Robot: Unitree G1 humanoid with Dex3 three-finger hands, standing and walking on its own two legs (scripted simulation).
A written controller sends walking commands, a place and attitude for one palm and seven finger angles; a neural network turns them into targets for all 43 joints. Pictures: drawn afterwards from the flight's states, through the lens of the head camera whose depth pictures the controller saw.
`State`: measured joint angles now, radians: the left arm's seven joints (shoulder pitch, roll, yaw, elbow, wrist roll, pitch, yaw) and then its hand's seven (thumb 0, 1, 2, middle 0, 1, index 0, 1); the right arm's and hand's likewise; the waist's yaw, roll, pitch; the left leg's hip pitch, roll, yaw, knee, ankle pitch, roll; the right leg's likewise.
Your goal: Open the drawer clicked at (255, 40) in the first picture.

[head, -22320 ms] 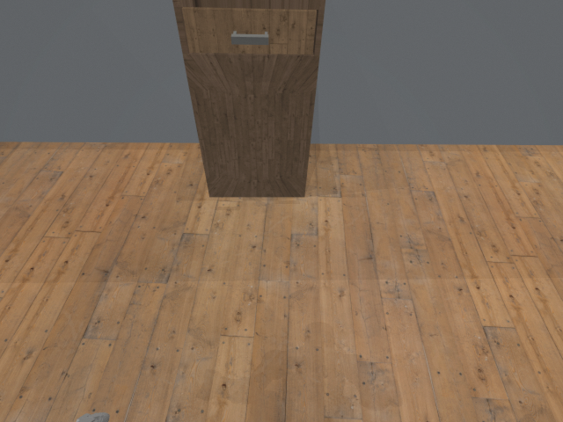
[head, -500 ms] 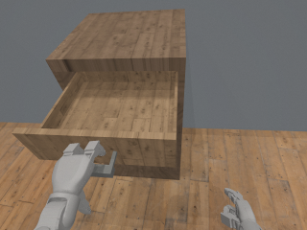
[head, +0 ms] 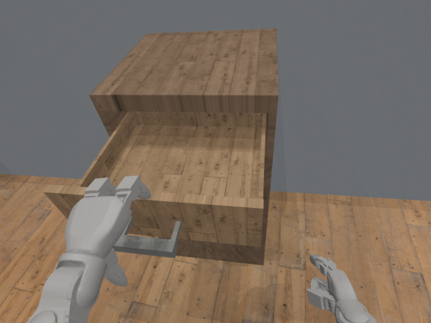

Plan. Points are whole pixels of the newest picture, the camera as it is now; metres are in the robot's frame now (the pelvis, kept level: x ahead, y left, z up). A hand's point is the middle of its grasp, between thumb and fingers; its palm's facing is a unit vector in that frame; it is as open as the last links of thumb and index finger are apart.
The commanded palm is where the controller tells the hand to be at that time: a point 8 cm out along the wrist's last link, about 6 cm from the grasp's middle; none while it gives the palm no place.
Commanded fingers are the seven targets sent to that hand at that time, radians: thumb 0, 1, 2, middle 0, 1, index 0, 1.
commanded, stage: lift the hand off the handle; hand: left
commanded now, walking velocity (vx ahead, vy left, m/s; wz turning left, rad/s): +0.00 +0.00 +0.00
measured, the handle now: (148, 235) +0.26 +0.19 +0.03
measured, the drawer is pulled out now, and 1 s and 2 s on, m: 0.28 0.28 0.28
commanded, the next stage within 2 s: draw the hand back to the body in 0.56 s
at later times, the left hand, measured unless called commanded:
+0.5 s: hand (103, 204) +0.22 +0.20 +0.18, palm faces +0.19 -0.09 -0.98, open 13.8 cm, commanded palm +0.18 +0.20 +0.23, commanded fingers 0.00 -0.50 0.30 -0.30 -1.20 -0.30 -1.20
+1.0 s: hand (92, 216) +0.21 +0.22 +0.17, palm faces +0.14 -0.08 -0.99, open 13.8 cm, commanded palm +0.17 +0.22 +0.23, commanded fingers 0.00 -0.50 0.30 -0.30 -1.20 -0.30 -1.20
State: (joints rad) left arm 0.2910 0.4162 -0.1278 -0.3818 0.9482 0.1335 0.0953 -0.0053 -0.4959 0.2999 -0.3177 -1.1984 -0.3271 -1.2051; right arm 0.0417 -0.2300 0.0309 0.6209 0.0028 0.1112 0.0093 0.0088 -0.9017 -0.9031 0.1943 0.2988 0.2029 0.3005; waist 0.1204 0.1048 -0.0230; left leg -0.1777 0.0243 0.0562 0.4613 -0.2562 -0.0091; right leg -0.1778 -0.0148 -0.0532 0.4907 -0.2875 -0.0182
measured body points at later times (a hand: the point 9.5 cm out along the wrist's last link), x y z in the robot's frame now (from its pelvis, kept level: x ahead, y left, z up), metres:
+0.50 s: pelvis -0.01 -0.01 +0.00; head -0.03 -0.07 +0.45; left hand +0.21 +0.21 +0.23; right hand +0.24 -0.19 -0.08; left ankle -0.01 +0.12 -0.74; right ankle -0.01 -0.10 -0.74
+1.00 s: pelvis -0.02 -0.01 +0.00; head -0.03 -0.07 +0.45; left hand +0.19 +0.22 +0.22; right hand +0.22 -0.20 -0.09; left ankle -0.01 +0.12 -0.74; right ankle -0.01 -0.10 -0.74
